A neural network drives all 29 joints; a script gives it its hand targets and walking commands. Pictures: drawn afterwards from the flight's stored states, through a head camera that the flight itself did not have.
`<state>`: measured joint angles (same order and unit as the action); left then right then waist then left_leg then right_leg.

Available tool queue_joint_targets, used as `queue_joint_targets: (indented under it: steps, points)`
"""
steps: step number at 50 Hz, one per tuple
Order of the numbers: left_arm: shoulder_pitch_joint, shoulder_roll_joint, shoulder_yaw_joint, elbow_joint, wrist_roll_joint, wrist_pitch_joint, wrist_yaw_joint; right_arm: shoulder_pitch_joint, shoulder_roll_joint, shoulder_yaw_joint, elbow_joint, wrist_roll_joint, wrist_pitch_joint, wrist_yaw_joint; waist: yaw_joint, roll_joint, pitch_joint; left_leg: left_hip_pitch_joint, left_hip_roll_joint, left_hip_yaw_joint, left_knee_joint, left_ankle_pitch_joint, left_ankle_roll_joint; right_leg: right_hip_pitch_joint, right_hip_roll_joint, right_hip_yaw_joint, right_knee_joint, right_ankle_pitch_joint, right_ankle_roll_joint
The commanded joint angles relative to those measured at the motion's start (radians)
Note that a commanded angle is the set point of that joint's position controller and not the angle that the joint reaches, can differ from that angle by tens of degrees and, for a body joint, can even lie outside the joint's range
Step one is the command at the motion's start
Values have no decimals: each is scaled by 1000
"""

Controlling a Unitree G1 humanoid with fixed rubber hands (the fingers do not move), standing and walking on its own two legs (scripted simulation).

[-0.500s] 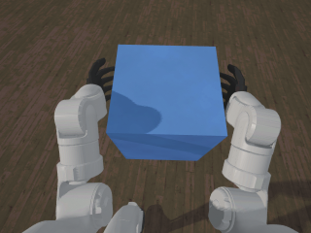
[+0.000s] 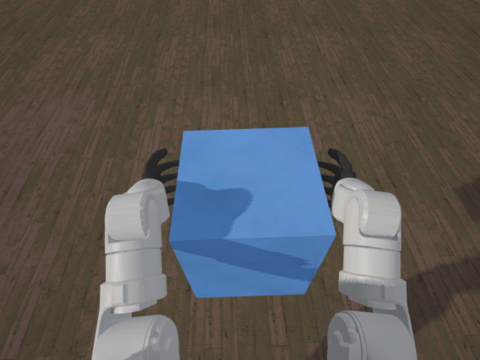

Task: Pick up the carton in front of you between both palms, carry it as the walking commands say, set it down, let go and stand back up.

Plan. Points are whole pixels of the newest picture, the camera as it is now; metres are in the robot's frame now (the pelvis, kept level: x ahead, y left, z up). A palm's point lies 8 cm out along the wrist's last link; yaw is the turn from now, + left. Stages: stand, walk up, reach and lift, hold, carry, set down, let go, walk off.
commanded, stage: carry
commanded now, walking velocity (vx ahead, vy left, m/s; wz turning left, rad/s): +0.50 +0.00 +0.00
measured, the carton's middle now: (248, 218) +0.34 -0.01 +0.02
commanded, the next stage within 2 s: none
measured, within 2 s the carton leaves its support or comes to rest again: neither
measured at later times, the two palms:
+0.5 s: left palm (156, 104) +0.56 +0.17 +0.11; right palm (300, 108) +0.55 -0.13 +0.10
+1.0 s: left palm (193, 45) +0.84 +0.12 +0.09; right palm (300, 45) +0.86 -0.18 +0.08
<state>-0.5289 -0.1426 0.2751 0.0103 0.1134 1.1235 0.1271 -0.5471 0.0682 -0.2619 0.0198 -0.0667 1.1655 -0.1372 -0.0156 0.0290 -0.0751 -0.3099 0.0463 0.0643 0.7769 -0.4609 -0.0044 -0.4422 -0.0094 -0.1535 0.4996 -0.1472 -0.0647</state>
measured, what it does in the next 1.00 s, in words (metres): walks ahead: left foot, then right foot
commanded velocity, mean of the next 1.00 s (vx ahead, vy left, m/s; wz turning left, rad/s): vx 0.50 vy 0.00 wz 0.00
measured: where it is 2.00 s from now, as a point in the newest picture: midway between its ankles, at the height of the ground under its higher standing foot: (235, 172)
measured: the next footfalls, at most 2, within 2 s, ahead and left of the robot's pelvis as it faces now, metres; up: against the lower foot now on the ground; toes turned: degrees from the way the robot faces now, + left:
left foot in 0.32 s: +0.34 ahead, +0.12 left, +0.00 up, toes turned +12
right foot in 0.76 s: +0.67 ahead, -0.11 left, +0.00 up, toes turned -11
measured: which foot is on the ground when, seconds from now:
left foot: up 0.00-0.30, down 0.32-0.78, up 0.80-1.00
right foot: down 0.00-0.32, up 0.34-0.74, down 0.76-1.00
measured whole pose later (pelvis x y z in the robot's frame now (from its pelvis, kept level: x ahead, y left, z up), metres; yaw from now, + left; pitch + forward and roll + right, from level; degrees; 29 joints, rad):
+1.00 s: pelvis +0.61 -0.05 +0.02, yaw +2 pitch +4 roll +2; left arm -0.02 -0.13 0.07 -0.40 0.06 1.18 0.11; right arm -0.03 0.13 -0.05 -0.41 -0.09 1.21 -0.12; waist 0.03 0.00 -0.10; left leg -0.55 0.11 0.07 0.99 -0.24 0.00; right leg -0.27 -0.04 -0.24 0.32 -0.14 -0.08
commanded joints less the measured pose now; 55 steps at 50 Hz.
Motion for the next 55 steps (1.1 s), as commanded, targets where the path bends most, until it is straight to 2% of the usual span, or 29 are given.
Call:
queue_joint_targets:
  steps: [1,3,5,8,10,12,14,15,16,17,18,19,21,23,27,28,32,34,36,37,38,39,40,41,42,43,46,50,55]
  points:
    - [-491,-944,-701,-134,-313,6,-104,-519,1006,714,-110,306,-16,145,47,-188,-383,-522,26,-39,387,-6,-8,714,-409,567,-216,57,-170]
    - [-464,-1005,-749,-222,-340,-8,-115,-510,1046,765,-214,325,-46,143,48,-111,-409,-492,47,-72,280,76,0,762,-343,383,-190,293,-92]
    - [-409,-973,-825,-358,-337,-30,-124,-390,1050,793,-265,296,-71,140,44,-97,-418,-420,42,-51,188,98,-19,704,-335,338,-228,285,-99]
    - [-185,-974,-875,-364,-383,-23,-153,-230,991,845,-409,273,-72,130,54,-192,-341,-380,7,21,-35,177,-37,675,-257,221,-227,335,-91]
    - [-143,-958,-916,-461,-434,-12,-168,-104,962,869,-473,259,-66,135,54,-173,-323,-338,-39,76,-163,246,-38,692,-237,180,-200,500,-65]
    - [-18,-934,-907,-474,-445,14,-180,-21,923,854,-541,261,-42,128,54,-251,-336,-214,-63,118,-322,326,-20,700,-216,87,-145,634,-27]
    - [39,-860,-898,-551,-415,32,-184,29,927,877,-565,274,-21,140,37,-187,-346,52,-101,187,-429,470,4,570,-170,-10,1,766,9]
    - [66,-858,-908,-532,-416,47,-184,80,894,840,-567,266,0,148,36,-149,-333,212,-102,211,-398,475,4,400,-180,-11,41,629,16]
    - [59,-856,-908,-545,-420,59,-188,88,905,846,-584,260,12,154,7,-119,-361,364,-24,146,-380,472,34,303,-156,-50,185,490,45]
    - [46,-819,-898,-612,-425,68,-190,130,859,819,-587,254,27,155,-10,10,-408,555,200,-139,-385,518,78,88,-113,-34,406,166,81]
    - [74,-804,-897,-613,-415,94,-193,140,860,815,-550,251,38,157,-9,239,-406,711,407,-485,-436,608,247,-225,21,-15,660,-339,96]
    - [54,-802,-897,-613,-394,104,-192,137,862,840,-569,274,46,167,-9,189,-352,627,400,-501,-475,524,254,-291,-56,121,746,-365,57]
    - [67,-823,-886,-509,-395,117,-203,120,878,827,-541,274,64,175,-8,25,-233,394,335,-319,-536,430,196,-252,-120,145,667,-259,60]
    - [59,-853,-884,-449,-383,117,-193,15,881,856,-569,314,64,185,6,51,-212,367,287,-203,-578,477,132,-229,-119,120,526,-179,62]
    - [95,-843,-850,-492,-330,95,-171,4,884,886,-578,379,60,200,-4,24,-160,318,255,-72,-633,381,148,-216,-109,57,277,-36,79]
    - [139,-870,-862,-448,-355,107,-174,36,850,889,-567,367,65,197,3,73,-144,284,224,-47,-646,292,141,-165,-83,20,191,-27,94]
    - [99,-828,-859,-488,-350,102,-169,23,874,877,-588,364,57,202,-3,65,-92,241,197,33,-647,447,118,-99,-78,-6,52,185,71]
    - [83,-823,-876,-509,-367,107,-172,30,856,871,-577,349,63,197,5,159,-77,276,196,99,-606,417,77,-46,-88,-14,45,165,56]
    - [65,-765,-846,-486,-357,114,-166,21,814,841,-520,320,76,184,19,127,-105,248,188,117,-448,535,40,115,-52,-59,6,49,51]
    - [110,-787,-827,-443,-365,121,-167,76,779,826,-515,302,86,182,15,8,-119,216,147,169,-290,609,45,223,17,-162,-63,0,57]
    - [136,-786,-815,-433,-359,124,-170,47,767,816,-529,303,92,177,40,-40,-161,92,125,159,-95,514,8,393,-80,10,-54,-68,32]
    - [122,-744,-821,-449,-331,118,-169,58,817,859,-537,311,97,184,49,-298,-330,-118,8,164,246,226,-43,597,-377,506,-219,-316,-86]
    - [113,-797,-841,-446,-375,108,-175,27,848,865,-548,328,95,185,47,-348,-309,-303,-60,55,389,-24,-33,626,-429,712,-325,-282,-133]
    - [53,-840,-879,-529,-382,100,-177,47,901,856,-500,320,81,195,44,-224,-320,-309,23,-58,451,-24,11,575,-418,564,-290,-168,-108]
    - [72,-877,-863,-492,-400,101,-192,49,915,863,-528,330,71,203,37,-163,-310,-294,52,-48,463,26,30,524,-385,502,-273,-106,-73]
    - [63,-936,-880,-479,-396,90,-198,74,954,880,-515,324,68,209,34,-101,-302,-267,75,-75,407,80,34,452,-383,494,-336,-249,-92]
    - [59,-955,-892,-497,-396,60,-223,55,1026,899,-509,317,24,215,21,-156,-258,-252,87,-42,311,201,24,364,-301,261,-360,-227,-24]
    - [90,-913,-910,-518,-403,42,-228,108,999,915,-525,305,4,206,24,-161,-207,-299,88,23,138,279,-22,353,-284,172,-426,-228,-49]
    - [114,-867,-899,-525,-407,60,-213,73,925,924,-618,317,12,184,34,-172,-165,-412,80,48,-3,384,-22,514,-262,127,-394,66,-56]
